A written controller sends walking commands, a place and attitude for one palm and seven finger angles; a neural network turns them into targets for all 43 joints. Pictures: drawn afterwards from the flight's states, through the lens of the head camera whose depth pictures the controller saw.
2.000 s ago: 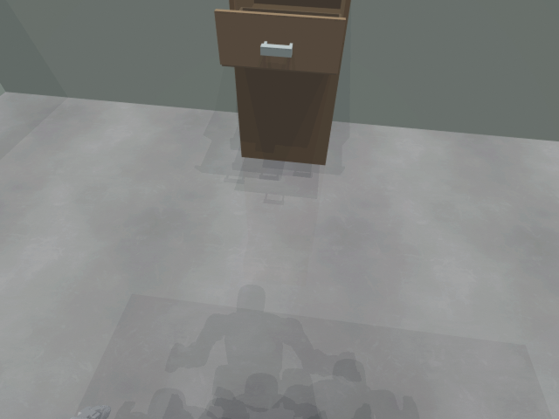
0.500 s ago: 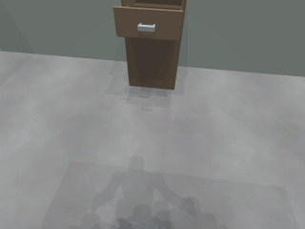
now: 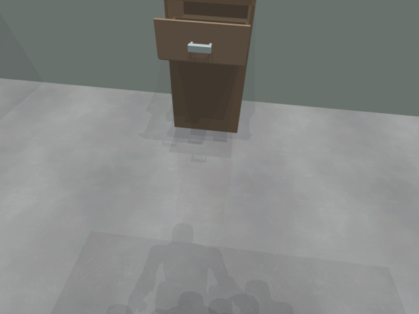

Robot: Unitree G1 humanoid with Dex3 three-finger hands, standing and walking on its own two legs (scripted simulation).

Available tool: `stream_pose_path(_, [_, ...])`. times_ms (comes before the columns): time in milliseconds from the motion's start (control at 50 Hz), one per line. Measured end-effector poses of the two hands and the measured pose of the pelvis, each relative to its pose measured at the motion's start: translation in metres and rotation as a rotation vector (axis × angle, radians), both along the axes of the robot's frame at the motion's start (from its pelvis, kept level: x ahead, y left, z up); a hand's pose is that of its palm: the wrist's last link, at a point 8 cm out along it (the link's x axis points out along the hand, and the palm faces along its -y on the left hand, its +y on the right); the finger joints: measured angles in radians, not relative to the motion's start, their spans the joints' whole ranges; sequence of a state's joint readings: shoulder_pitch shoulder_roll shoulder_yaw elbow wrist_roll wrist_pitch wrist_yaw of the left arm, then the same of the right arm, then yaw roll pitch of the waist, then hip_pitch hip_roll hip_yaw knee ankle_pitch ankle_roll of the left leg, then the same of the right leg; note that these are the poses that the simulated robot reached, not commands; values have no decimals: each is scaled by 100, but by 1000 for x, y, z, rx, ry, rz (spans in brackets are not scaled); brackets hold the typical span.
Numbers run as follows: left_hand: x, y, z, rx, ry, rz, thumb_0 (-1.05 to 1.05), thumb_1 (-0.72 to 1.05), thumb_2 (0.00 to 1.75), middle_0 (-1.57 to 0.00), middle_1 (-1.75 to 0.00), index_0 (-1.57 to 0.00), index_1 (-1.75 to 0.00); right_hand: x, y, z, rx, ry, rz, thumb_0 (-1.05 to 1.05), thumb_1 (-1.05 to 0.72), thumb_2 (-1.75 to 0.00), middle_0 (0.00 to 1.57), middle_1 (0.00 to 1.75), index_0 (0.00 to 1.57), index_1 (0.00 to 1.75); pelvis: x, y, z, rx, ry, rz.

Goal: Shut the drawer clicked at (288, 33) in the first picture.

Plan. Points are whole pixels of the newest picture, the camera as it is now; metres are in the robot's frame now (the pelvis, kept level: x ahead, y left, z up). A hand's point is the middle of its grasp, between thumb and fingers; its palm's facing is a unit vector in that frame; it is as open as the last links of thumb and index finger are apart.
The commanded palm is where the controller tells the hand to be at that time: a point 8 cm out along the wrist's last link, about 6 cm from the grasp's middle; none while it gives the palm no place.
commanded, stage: walk to a spot facing it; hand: left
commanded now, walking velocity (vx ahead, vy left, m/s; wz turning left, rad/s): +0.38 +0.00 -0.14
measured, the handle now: (200, 46) +1.21 +0.12 +0.00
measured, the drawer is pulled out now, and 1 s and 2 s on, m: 0.30 0.30 0.30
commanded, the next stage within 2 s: take the last steps up to it in 1.22 s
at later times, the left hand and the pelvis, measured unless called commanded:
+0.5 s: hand (165, 270) +0.26 +0.13 -0.17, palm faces -0.05 -0.97 -0.24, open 7.3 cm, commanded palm none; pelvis +0.17 -0.07 -0.01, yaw -3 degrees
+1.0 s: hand (163, 277) +0.25 +0.13 -0.18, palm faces +0.12 -0.99 -0.11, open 7.4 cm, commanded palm none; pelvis +0.37 -0.02 -0.01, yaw +0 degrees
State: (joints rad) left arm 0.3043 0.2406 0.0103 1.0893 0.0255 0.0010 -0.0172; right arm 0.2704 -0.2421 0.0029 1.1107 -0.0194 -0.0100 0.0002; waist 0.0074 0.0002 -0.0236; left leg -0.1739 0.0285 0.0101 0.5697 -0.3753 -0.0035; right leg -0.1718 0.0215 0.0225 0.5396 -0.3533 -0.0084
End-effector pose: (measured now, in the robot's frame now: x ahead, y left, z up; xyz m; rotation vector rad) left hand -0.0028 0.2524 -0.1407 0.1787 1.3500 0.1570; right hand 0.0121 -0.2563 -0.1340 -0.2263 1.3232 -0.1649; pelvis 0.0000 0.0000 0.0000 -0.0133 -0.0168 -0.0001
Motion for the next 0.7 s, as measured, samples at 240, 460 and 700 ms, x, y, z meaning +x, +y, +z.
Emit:
stream_pose_path(240, [89, -36, -8, -67, 71, -72, 1, 91, 90, -20, -30, -20, -30, -69, 56, 0, 99, 259, -229, 0, -91, -90, 20, 30, 20, 29, 73, -9, -2, 23, -2, -66])
stream_pose_path(460, [257, -69, 2, 33, -219, -107, 1, 92, 90, -20, -30, -20, -30, 1, 2, -17, 135, 364, -257, 1, -90, -90, 20, 30, 20, 29, 154, -62, -16, 23, -28, -51])
stream_pose_path(700, [246, -104, 6, -57, -48, -2, 1, 93, 90, -20, -30, -20, -30, 285, -49, 14, 64, -165, -73, 0, -91, -90, 19, 29, 19, 29, 241, -71, 11, -6, 3, -30])
